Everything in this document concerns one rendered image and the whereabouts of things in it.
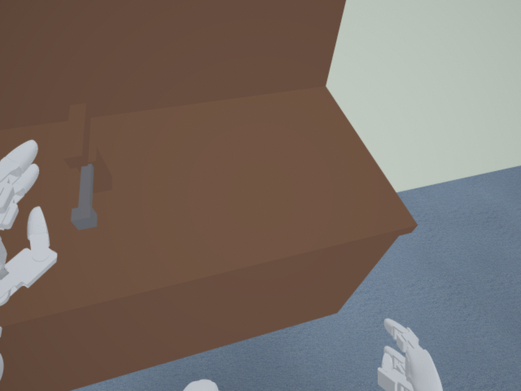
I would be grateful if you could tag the left robot hand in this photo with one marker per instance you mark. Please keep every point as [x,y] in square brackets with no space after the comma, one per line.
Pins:
[17,176]

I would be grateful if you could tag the tap lever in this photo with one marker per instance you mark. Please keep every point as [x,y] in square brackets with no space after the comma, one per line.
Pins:
[84,216]

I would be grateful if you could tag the counter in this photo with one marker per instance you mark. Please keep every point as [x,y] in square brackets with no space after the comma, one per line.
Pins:
[233,196]

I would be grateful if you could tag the right robot hand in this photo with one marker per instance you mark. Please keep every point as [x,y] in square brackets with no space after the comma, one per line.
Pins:
[414,372]

